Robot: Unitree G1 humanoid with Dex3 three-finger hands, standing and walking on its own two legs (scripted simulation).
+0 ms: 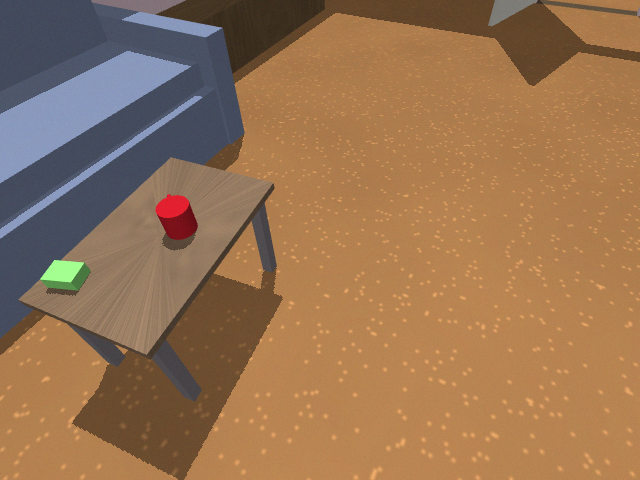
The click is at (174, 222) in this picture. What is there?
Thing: mug
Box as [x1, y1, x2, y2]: [155, 194, 197, 239]
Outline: 168,194 166,198 161,200 157,204 155,209 169,237 174,239 187,237 194,232 197,226 187,199 183,196 171,196
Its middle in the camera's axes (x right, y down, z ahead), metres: -0.43 -0.08 +1.13
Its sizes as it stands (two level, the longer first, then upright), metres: 0.127 0.093 0.091
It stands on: a support 0.43 m high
